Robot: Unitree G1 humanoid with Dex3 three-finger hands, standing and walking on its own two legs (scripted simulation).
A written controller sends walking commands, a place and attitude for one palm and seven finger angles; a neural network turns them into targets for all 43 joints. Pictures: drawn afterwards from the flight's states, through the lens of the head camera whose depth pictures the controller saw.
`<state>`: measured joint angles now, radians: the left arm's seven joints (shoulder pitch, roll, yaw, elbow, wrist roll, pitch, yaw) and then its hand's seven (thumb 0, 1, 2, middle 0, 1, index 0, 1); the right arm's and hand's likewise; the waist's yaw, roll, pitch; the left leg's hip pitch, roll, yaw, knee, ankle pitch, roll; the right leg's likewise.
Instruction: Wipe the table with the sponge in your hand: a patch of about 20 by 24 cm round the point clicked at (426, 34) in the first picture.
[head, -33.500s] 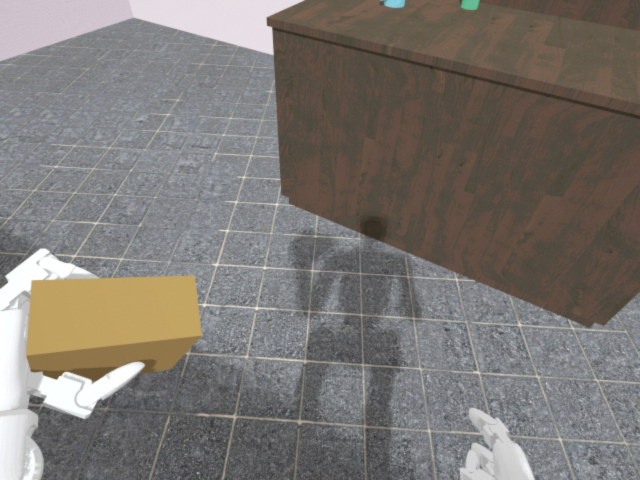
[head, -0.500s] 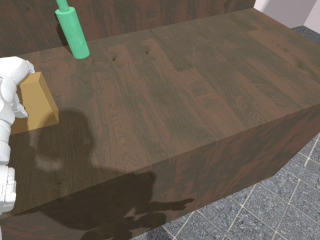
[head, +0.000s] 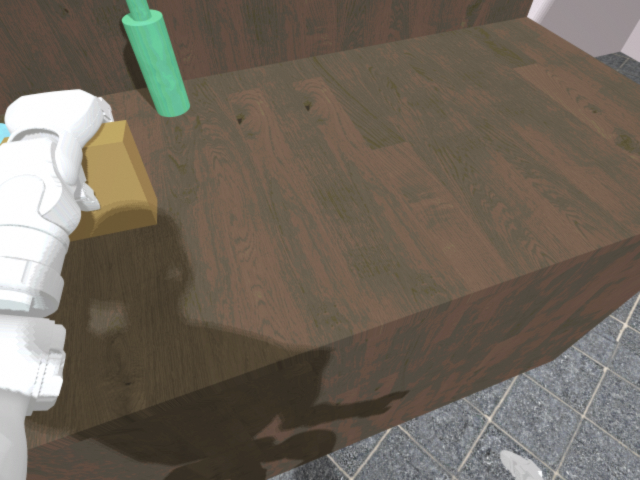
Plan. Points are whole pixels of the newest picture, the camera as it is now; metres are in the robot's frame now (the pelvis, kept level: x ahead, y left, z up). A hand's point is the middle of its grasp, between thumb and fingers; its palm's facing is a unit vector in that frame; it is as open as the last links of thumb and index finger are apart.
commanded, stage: slide across to the middle lane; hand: left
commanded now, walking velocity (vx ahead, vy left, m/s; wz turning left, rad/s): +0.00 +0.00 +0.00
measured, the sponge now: (93, 197) +0.42 +0.32 +0.12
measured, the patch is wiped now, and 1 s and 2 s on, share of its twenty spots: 0.30 0.30 0.35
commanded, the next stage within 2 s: wipe back along the middle lane in 0.18 s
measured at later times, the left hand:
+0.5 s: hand (122, 153) +0.45 +0.27 +0.17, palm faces -0.05 -0.02 -1.00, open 10.2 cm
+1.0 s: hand (123, 186) +0.40 +0.25 +0.17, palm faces +0.01 -0.02 -1.00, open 10.3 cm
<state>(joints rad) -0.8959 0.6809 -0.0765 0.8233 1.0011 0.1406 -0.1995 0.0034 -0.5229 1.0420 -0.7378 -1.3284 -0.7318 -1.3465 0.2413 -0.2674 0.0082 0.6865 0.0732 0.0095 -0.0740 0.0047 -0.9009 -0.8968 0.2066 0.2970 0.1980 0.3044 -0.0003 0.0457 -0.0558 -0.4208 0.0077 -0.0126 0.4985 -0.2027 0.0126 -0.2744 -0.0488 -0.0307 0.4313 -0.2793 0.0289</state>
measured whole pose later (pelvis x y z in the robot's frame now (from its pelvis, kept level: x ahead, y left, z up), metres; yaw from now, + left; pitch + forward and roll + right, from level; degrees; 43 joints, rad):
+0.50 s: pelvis +0.02 +0.00 +0.00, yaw -1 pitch +7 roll +0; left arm -0.81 0.57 -0.11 0.65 0.99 0.32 -0.19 0.00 -0.52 1.04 -0.73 -1.33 -0.73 -1.35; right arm 0.18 -0.26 0.03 0.65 0.06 0.03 -0.05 0.01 -0.90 -0.90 0.21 0.30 0.20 0.30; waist 0.01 0.06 -0.07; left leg -0.39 0.00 0.01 0.49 -0.23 0.02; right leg -0.26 -0.06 -0.01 0.44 -0.30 0.04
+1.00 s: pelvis +0.01 -0.02 +0.00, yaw +0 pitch +4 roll +0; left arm -0.60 0.55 -0.16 0.35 0.94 0.39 -0.19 -0.01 -0.50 1.04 -0.71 -1.36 -0.70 -1.38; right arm 0.12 -0.27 0.04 0.63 0.08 0.05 -0.05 0.01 -0.90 -0.90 0.20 0.30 0.20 0.30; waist 0.05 0.08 -0.06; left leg -0.34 0.01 -0.02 0.50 -0.23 -0.01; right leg -0.21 -0.05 -0.03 0.47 -0.33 0.03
